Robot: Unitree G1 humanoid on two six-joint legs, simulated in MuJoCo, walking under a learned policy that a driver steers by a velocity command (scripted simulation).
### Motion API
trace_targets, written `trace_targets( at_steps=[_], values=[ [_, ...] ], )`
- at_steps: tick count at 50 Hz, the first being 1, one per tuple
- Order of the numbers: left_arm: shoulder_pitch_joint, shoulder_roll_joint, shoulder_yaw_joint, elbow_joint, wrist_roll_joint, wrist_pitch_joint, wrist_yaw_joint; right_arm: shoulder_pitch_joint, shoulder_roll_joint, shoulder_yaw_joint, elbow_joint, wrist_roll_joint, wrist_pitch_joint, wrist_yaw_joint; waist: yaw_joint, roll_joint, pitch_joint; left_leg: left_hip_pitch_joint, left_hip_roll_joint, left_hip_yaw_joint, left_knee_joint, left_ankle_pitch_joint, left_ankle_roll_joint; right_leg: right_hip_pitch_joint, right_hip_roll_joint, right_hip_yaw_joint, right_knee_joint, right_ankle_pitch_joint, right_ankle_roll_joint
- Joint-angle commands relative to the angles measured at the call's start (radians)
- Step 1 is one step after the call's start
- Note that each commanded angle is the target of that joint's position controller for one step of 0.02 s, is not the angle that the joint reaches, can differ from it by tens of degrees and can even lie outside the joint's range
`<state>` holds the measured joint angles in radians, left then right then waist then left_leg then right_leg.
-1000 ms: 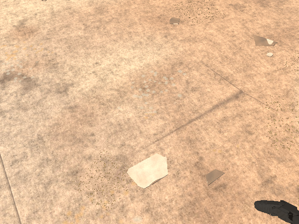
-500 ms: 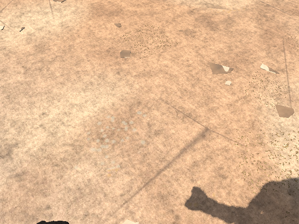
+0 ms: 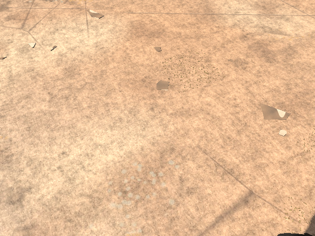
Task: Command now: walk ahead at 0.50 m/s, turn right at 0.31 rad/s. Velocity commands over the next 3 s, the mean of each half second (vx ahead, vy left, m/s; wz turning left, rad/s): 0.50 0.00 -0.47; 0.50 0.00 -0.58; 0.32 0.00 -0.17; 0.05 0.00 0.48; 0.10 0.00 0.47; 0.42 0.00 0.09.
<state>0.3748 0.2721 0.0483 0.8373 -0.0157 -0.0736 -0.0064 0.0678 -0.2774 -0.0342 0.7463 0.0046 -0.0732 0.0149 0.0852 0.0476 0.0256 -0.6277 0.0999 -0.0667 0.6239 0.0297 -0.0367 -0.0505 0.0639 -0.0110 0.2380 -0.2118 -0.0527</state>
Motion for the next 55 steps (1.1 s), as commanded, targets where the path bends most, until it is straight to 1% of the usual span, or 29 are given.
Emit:
trace_targets(
  at_steps=[1,4,5,6,7,8,9,10,11,12,13,15,19,23,28,30,31,32,33,34,35,36,37,38,39,43,48,52,55],
  values=[
    [0.018,0.187,0.049,-0.038,-0.011,0.001,0.013,-0.113,-0.073,-0.016,-0.088,0.008,-0.028,0.014,-0.012,-0.112,0.033,0.071,-0.042,0.011,-0.097,0.037,0.003,-0.052,-0.267,0.189,-0.044,0.162,-0.151],
    [0.008,0.197,0.057,-0.033,-0.009,0.014,0.022,-0.07,-0.115,-0.032,-0.079,0.01,-0.042,0.018,-0.054,-0.141,0.013,0.168,-0.054,0.005,-0.148,-0.056,0.033,-0.011,-0.294,0.247,0.037,0.172,-0.123],
    [-0.004,0.191,0.056,-0.035,-0.008,0.019,0.023,-0.004,-0.131,-0.042,-0.059,0.009,-0.045,0.015,-0.095,-0.143,-0.016,0.268,-0.065,0.024,-0.178,-0.081,0.051,-0.024,-0.274,0.241,0.105,0.223,-0.106],
    [0.0,0.156,0.043,-0.038,0.0,0.021,0.022,0.12,-0.173,-0.064,-0.026,0.003,-0.048,0.007,-0.15,-0.123,-0.102,0.461,-0.049,0.02,-0.181,-0.089,0.084,-0.074,-0.213,0.205,0.261,0.267,-0.076],
    [0.001,0.086,0.018,-0.069,0.022,0.021,0.021,0.285,-0.24,-0.082,-0.008,-0.013,-0.047,-0.003,-0.21,0.0,-0.266,0.737,0.133,-0.157,-0.15,-0.115,0.143,-0.237,-0.131,0.144,0.568,0.062,-0.036],
    [0.133,0.002,-0.004,-0.101,-0.003,0.004,0.019,0.323,-0.305,-0.097,0.013,-0.015,-0.032,0.001,-0.142,0.296,-0.37,1.01,0.334,-0.583,-0.259,-0.343,0.286,-0.599,-0.004,0.07,0.885,-0.382,0.02],
    [0.091,0.113,0.02,-0.081,-0.027,-0.001,0.021,0.303,-0.198,-0.073,0.001,-0.007,-0.03,0.004,-0.175,0.186,-0.303,0.943,0.308,-0.632,-0.332,-0.528,0.272,-0.702,-0.063,0.159,1.01,-0.367,0.024],
    [0.0,0.169,0.039,-0.101,-0.034,0.001,0.022,0.248,-0.143,-0.057,-0.004,-0.003,-0.031,0.001,-0.178,0.113,-0.177,0.829,0.276,-0.472,-0.345,-0.509,0.23,-0.736,-0.101,0.149,1.03,-0.276,0.018],
    [-0.033,0.158,0.041,-0.106,-0.026,0.007,0.025,0.185,-0.118,-0.047,-0.006,-0.007,-0.031,0.002,-0.148,0.058,-0.117,0.714,0.234,-0.358,-0.365,-0.393,0.209,-0.699,-0.14,0.131,1.011,-0.196,0.024],
    [-0.051,0.146,0.044,-0.112,-0.015,0.013,0.024,0.145,-0.088,-0.04,-0.001,-0.01,-0.031,0.002,-0.128,0.062,-0.068,0.63,0.201,-0.27,-0.39,-0.306,0.204,-0.676,-0.165,0.132,0.968,-0.141,0.03],
    [-0.043,0.127,0.045,-0.115,-0.015,0.023,0.019,0.123,-0.081,-0.039,0.004,-0.017,-0.034,-0.001,-0.104,0.088,-0.047,0.565,0.178,-0.197,-0.418,-0.245,0.196,-0.624,-0.19,0.133,0.942,-0.103,0.035],
    [-0.048,0.09,0.041,-0.125,-0.017,0.041,0.014,0.11,-0.086,-0.045,0.018,-0.016,-0.043,-0.004,-0.089,0.074,-0.024,0.511,0.167,-0.102,-0.462,-0.154,0.208,-0.601,-0.202,0.115,0.915,-0.069,0.045],
    [-0.118,0.07,0.036,-0.169,-0.008,0.053,0.008,0.127,-0.131,-0.062,0.049,-0.016,-0.047,-0.013,-0.094,0.021,0.009,0.523,0.174,0.028,-0.499,-0.034,0.228,-0.657,-0.209,0.113,0.763,0.068,0.064],
    [-0.237,0.05,0.023,-0.209,-0.007,0.043,-0.02,0.148,-0.164,-0.07,0.063,-0.009,-0.033,-0.021,-0.137,0.0,0.038,0.552,0.157,0.156,-0.503,0.008,0.207,-0.617,-0.193,0.046,0.547,0.222,0.051],
    [-0.345,0.064,0.024,-0.273,-0.007,0.048,-0.045,0.204,-0.205,-0.086,0.092,0.016,-0.001,-0.022,-0.156,-0.001,0.071,0.691,0.199,0.224,-0.44,0.107,0.175,-0.615,-0.164,-0.018,0.415,0.143,0.002],
    [-0.307,0.096,0.041,-0.28,-0.002,0.054,-0.048,0.192,-0.234,-0.095,0.089,0.027,0.012,-0.025,-0.113,0.029,0.024,0.726,0.199,0.258,-0.315,0.412,0.154,-0.513,-0.106,-0.07,0.402,0.043,-0.037],
    [-0.226,0.126,0.058,-0.265,-0.002,0.058,-0.046,0.183,-0.246,-0.099,0.086,0.033,0.019,-0.026,-0.061,0.036,-0.03,0.72,0.187,0.278,-0.181,0.558,0.141,-0.397,-0.063,-0.099,0.391,0.008,-0.063],
    [-0.069,0.171,0.088,-0.222,-0.006,0.062,-0.037,0.169,-0.235,-0.094,0.081,0.037,0.025,-0.028,0.028,0.015,-0.11,0.647,0.151,0.309,0.027,0.583,0.112,-0.177,-0.012,-0.114,0.329,0.062,-0.099],
    [0.1,0.253,0.124,-0.178,-0.011,0.073,-0.017,0.189,-0.187,-0.075,0.067,0.009,0.021,-0.03,0.092,-0.089,-0.2,0.4,0.107,0.311,0.334,0.292,0.063,0.135,-0.089,0.052,0.309,0.067,-0.153],
    [0.043,0.363,0.131,-0.194,-0.019,0.062,-0.011,0.267,-0.038,-0.028,0.004,-0.033,-0.005,-0.019,-0.047,-0.355,-0.263,-0.044,-0.103,0.213,0.67,-0.606,0.003,0.404,-0.336,0.633,0.191,-0.119,-0.331],
    [0.063,0.278,0.104,-0.23,-0.01,0.04,-0.022,0.172,-0.123,-0.038,-0.003,0.006,-0.042,-0.007,0.03,-0.217,-0.376,-0.144,-0.111,-0.015,0.773,-0.635,0.019,0.437,-0.401,0.844,0.047,-0.249,-0.364],
    [0.03,0.221,0.085,-0.216,-0.001,0.022,-0.027,0.083,-0.171,-0.051,-0.033,0.043,-0.061,0.0,0.034,-0.161,-0.23,-0.222,-0.067,-0.014,0.754,-0.529,0.042,0.348,-0.379,0.706,0.029,-0.172,-0.31],
    [-0.024,0.198,0.077,-0.218,-0.002,0.014,-0.027,0.078,-0.157,-0.046,-0.031,0.031,-0.071,-0.005,-0.009,-0.096,-0.152,-0.182,-0.023,-0.014,0.667,-0.439,0.055,0.209,-0.334,0.58,0.037,-0.068,-0.275],
    [-0.093,0.169,0.068,-0.229,0.001,0.013,-0.023,0.087,-0.157,-0.05,-0.016,0.004,-0.071,-0.013,-0.052,-0.067,-0.105,-0.111,0.008,-0.016,0.579,-0.383,0.049,0.079,-0.292,0.483,0.035,0.044,-0.246],
    [-0.132,0.145,0.057,-0.245,0.013,0.012,-0.019,0.109,-0.164,-0.056,-0.009,-0.004,-0.061,-0.012,-0.085,-0.086,-0.089,-0.041,0.027,-0.025,0.53,-0.343,0.044,-0.004,-0.262,0.425,0.017,0.128,-0.234],
    [-0.114,0.172,0.063,-0.238,0.007,0.004,0.004,0.083,-0.12,-0.049,-0.024,-0.022,-0.024,-0.014,-0.099,-0.079,-0.056,0.007,0.004,0.004,0.358,-0.229,-0.017,-0.138,-0.218,0.322,-0.026,0.28,-0.243],
    [-0.042,0.188,0.07,-0.201,-0.002,0.015,0.024,-0.098,-0.078,-0.028,-0.077,-0.011,-0.029,-0.002,-0.031,-0.119,-0.007,0.07,-0.064,0.01,0.001,0.052,-0.036,-0.19,-0.156,0.27,-0.015,0.149,-0.174],
    [0.008,0.18,0.071,-0.169,-0.011,0.024,0.027,-0.159,-0.106,-0.035,-0.108,0.001,-0.044,0.013,-0.012,-0.131,0.0,0.106,-0.087,-0.019,-0.11,0.053,-0.014,-0.122,-0.189,0.355,0.058,0.097,-0.157],
    [0.0,0.178,0.073,-0.164,-0.008,0.036,0.033,-0.115,-0.137,-0.05,-0.104,0.004,-0.057,0.018,-0.042,-0.172,-0.011,0.171,-0.097,-0.021,-0.144,-0.076,0.021,-0.06,-0.213,0.43,0.146,0.14,-0.139]
  ],
)
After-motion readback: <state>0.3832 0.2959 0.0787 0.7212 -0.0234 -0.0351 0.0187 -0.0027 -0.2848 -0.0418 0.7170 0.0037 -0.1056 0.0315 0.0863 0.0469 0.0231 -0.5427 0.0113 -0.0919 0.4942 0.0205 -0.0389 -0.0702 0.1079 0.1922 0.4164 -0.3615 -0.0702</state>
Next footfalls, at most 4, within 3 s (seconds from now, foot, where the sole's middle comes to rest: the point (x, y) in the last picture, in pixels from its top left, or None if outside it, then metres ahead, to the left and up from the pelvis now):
0.12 left None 0.25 0.15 -0.78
0.66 right None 0.45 -0.17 -0.78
1.16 left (214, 169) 0.80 -0.15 -0.78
1.56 right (265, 189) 0.72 -0.37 -0.78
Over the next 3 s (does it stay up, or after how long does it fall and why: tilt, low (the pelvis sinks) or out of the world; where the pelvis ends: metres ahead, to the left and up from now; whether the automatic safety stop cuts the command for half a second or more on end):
stays up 0.98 -0.18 0.00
